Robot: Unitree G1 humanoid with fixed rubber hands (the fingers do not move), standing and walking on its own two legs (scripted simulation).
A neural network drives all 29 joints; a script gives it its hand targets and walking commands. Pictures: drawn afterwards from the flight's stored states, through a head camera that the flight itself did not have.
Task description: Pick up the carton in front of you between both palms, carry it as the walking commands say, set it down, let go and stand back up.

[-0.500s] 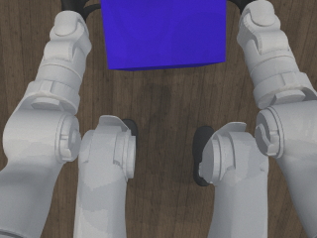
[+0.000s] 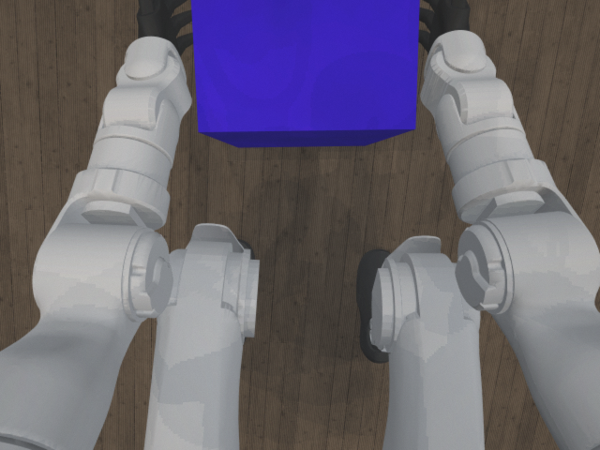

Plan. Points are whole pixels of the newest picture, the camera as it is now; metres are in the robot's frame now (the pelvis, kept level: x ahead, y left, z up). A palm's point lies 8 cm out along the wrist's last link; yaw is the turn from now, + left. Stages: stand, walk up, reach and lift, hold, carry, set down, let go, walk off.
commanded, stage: reach and lift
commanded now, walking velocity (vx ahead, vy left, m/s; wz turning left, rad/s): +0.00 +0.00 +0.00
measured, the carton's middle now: (302, 60) +0.52 +0.03 -0.23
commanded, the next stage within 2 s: none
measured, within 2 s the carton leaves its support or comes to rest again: neither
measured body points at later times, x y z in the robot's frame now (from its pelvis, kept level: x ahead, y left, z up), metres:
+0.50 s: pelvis +0.00 -0.01 +0.11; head +0.25 +0.00 +0.49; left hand +0.49 +0.18 +0.05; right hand +0.51 -0.13 +0.05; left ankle +0.11 +0.14 -0.33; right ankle +0.11 -0.13 -0.33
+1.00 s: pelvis +0.05 +0.00 +0.25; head +0.20 +0.01 +0.67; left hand +0.46 +0.17 +0.21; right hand +0.47 -0.14 +0.20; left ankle +0.11 +0.14 -0.33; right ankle +0.11 -0.13 -0.33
